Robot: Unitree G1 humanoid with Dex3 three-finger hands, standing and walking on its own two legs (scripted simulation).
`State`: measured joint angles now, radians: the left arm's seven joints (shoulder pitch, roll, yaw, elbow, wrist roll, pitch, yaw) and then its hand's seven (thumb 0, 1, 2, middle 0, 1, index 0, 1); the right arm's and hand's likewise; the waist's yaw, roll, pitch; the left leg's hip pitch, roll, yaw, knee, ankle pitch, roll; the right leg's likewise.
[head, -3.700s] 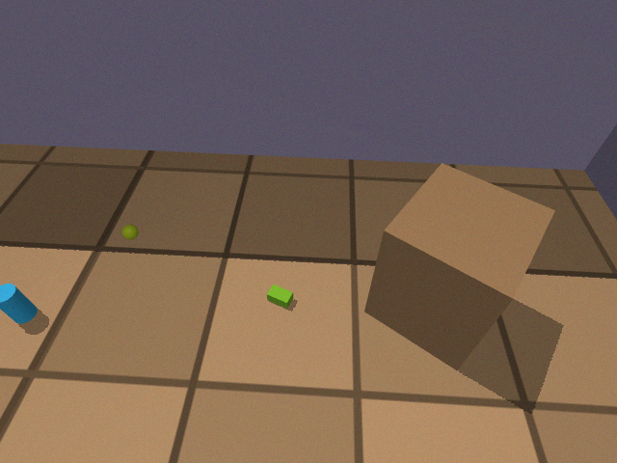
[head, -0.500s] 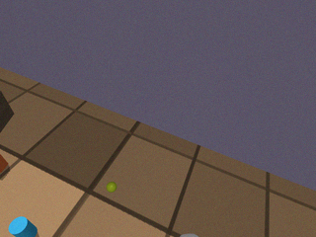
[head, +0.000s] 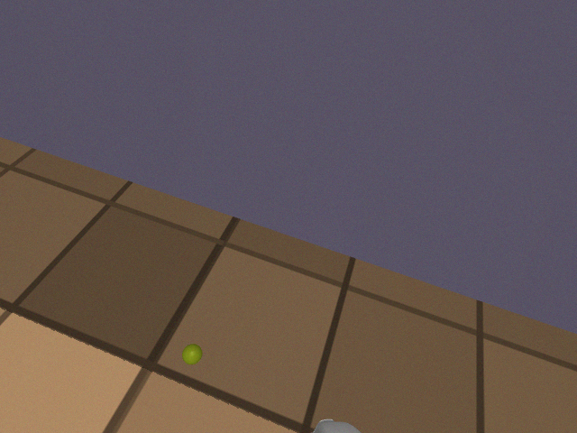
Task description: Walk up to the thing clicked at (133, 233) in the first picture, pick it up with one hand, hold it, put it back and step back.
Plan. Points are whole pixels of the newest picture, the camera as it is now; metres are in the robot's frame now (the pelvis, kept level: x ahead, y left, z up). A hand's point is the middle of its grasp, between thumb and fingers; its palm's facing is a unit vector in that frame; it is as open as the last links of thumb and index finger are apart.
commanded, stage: walk up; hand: left
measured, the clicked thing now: (192, 354) +0.48 +0.24 -0.75
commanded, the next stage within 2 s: none
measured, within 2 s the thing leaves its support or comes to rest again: neither
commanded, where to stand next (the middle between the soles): +0.11 -0.04 m, yaw +7 degrees
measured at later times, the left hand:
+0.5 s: hand out of the picture +0.16 +0.20 -0.18, palm faces +0.03 -0.95 -0.32, open 7.4 cm
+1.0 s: hand out of the picture +0.11 +0.20 -0.16, palm faces +0.10 -0.93 -0.36, open 7.4 cm
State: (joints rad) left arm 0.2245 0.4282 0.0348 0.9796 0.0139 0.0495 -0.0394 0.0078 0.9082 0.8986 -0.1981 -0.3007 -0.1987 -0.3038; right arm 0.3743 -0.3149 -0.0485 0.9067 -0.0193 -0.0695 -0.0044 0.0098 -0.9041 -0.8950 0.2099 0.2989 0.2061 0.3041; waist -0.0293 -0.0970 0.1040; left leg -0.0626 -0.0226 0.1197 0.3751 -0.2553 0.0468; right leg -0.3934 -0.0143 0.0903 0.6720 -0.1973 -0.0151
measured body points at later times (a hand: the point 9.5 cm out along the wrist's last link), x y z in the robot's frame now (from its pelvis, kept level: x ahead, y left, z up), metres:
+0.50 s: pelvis +0.06 -0.05 -0.02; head +0.10 -0.03 +0.43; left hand +0.15 +0.25 -0.15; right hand +0.16 -0.37 -0.13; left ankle +0.12 +0.07 -0.74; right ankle +0.07 -0.15 -0.74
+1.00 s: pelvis +0.06 -0.07 -0.01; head +0.07 -0.07 +0.44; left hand +0.10 +0.24 -0.13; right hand +0.18 -0.36 -0.14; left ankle +0.12 +0.07 -0.74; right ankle +0.06 -0.21 -0.74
